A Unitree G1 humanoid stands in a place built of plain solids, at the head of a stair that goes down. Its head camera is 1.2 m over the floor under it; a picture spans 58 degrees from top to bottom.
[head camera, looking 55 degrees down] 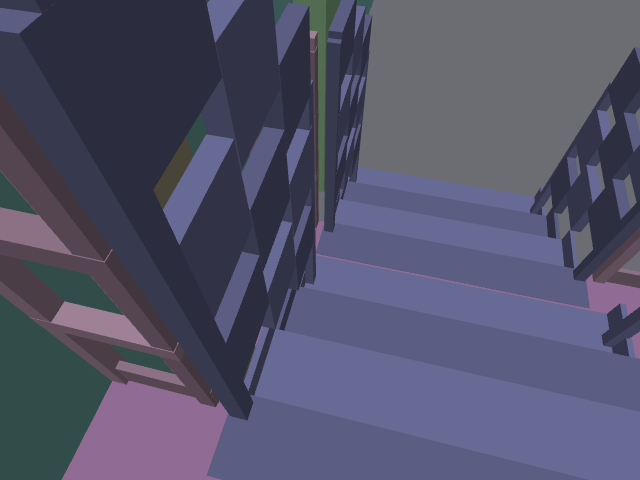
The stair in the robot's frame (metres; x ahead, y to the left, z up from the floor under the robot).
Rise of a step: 0.16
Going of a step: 0.26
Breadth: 1.32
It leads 14 degrees to the right of straight ahead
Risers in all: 4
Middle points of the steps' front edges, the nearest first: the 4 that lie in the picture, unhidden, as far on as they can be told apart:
0.19 -0.41 0.00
0.44 -0.47 -0.16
0.69 -0.53 -0.32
0.95 -0.59 -0.48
